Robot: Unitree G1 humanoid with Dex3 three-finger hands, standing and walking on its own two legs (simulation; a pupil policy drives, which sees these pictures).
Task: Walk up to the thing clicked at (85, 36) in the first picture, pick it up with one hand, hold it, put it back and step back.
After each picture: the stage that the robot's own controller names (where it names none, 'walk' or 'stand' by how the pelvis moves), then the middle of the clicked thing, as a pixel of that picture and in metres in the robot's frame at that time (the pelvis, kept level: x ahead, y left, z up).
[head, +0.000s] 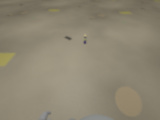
stand; (85, 39) +1.98 +0.26 -0.66
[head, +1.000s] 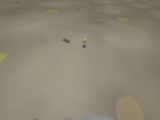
walk; (84, 43) +1.86 +0.21 -0.64
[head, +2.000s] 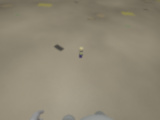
walk; (80, 52) +1.27 +0.20 -0.65
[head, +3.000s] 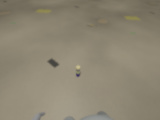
walk; (78, 71) +0.83 +0.19 -0.65
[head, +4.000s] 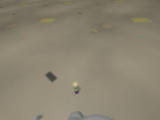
walk; (76, 88) +0.55 +0.25 -0.63
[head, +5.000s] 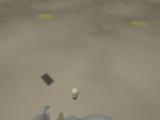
stand; (74, 94) +0.46 +0.18 -0.64
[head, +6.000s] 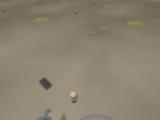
stand; (73, 97) +0.43 +0.21 -0.65
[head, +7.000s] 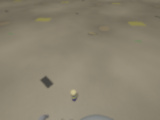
stand; (73, 95) +0.46 +0.21 -0.66
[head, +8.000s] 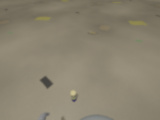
stand; (73, 96) +0.44 +0.21 -0.66
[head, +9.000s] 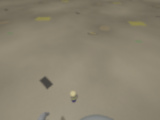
go down; (73, 97) +0.43 +0.21 -0.66
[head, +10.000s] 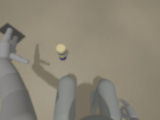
go down; (62, 53) +0.51 +0.23 -0.29
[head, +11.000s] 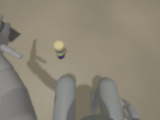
approach; (60, 51) +0.52 +0.24 -0.25
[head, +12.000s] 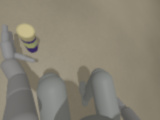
close in; (30, 41) +0.50 +0.29 -0.17
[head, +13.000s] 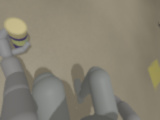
close; (19, 38) +0.49 +0.31 -0.17
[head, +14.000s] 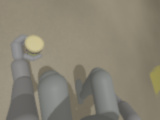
lift; (33, 49) +0.43 +0.26 -0.17
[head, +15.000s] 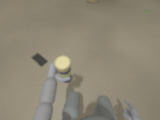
lift; (65, 71) +0.34 +0.18 +0.03
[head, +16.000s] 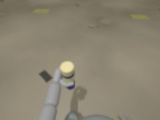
hold; (69, 77) +0.31 +0.16 +0.05
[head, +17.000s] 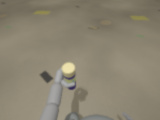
hold; (70, 78) +0.31 +0.15 +0.04
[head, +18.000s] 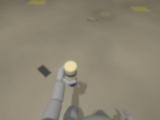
crouch; (71, 75) +0.34 +0.14 +0.01
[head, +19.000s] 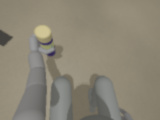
lower; (47, 44) +0.50 +0.24 -0.05
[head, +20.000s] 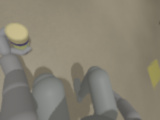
lower; (20, 42) +0.47 +0.29 -0.17
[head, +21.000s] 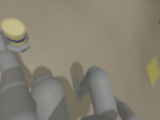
lower; (17, 39) +0.48 +0.30 -0.18
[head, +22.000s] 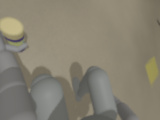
lower; (15, 39) +0.48 +0.30 -0.18
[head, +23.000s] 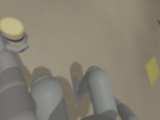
lower; (16, 39) +0.48 +0.30 -0.18
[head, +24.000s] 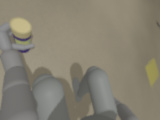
open; (22, 39) +0.49 +0.28 -0.18
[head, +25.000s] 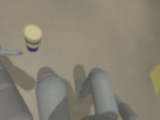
stand; (32, 41) +0.48 +0.27 -0.19
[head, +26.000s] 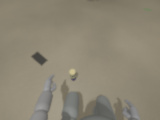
stand; (73, 75) +0.48 +0.18 -0.48
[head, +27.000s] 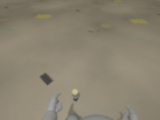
stand; (75, 95) +0.44 +0.17 -0.60
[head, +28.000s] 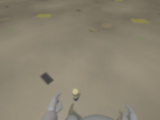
stand; (75, 95) +0.44 +0.17 -0.60
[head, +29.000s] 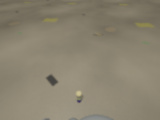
stand; (78, 97) +0.45 +0.16 -0.65
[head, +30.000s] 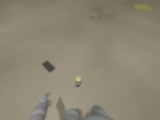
walk; (78, 82) +0.51 +0.11 -0.64
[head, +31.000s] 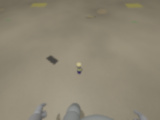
walk; (79, 68) +0.77 +0.23 -0.62
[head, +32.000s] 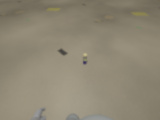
stand; (84, 59) +1.11 +0.16 -0.63
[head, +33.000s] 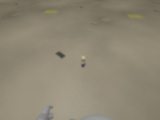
stand; (83, 62) +1.08 +0.18 -0.65
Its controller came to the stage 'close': yes
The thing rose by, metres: 0.68
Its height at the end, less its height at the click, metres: +0.00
